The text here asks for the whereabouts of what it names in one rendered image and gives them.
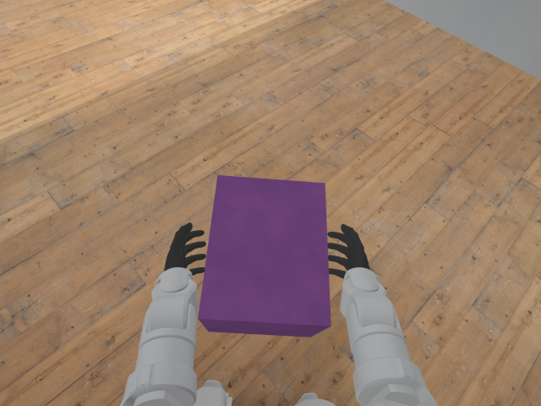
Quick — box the carton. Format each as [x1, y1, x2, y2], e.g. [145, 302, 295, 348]
[198, 175, 331, 337]

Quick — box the right robot shin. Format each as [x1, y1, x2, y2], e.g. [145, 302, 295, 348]
[296, 393, 318, 405]

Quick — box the robot left hand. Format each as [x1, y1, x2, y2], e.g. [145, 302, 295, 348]
[164, 222, 206, 275]

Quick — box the robot right hand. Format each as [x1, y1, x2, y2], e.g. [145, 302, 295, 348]
[328, 224, 370, 278]

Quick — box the robot left forearm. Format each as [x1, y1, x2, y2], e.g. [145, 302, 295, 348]
[120, 267, 199, 406]

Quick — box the robot right forearm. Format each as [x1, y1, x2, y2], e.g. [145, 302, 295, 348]
[340, 267, 438, 406]

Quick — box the left robot shin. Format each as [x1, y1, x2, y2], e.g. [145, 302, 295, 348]
[204, 381, 224, 391]

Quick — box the robot shin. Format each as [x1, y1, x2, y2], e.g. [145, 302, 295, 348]
[296, 393, 318, 405]
[204, 381, 224, 391]

